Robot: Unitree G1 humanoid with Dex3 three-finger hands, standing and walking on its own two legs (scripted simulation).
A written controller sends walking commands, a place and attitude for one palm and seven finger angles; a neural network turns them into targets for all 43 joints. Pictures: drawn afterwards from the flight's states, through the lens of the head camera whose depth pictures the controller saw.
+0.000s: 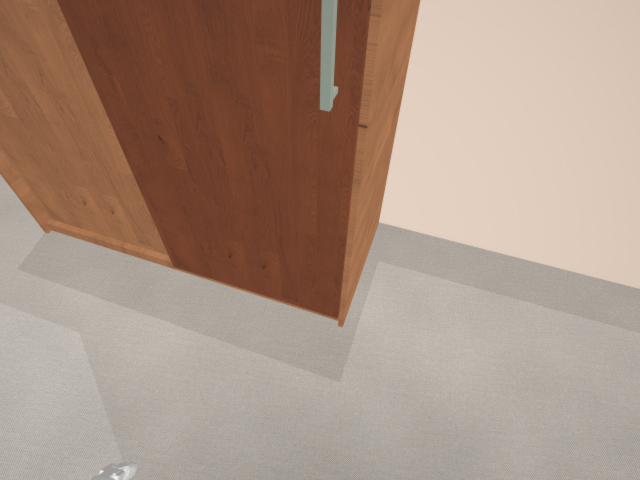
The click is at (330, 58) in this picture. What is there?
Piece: wardrobe's sliding door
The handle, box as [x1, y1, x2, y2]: [320, 0, 337, 111]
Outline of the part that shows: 337,0 322,0 321,8 320,109 328,111 331,108 332,100 337,93 337,87 333,85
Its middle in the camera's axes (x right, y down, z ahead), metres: +0.02 -0.34 +0.63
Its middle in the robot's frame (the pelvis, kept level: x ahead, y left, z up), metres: +0.73 +0.03 +0.23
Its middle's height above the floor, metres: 1.01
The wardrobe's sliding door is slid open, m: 0.00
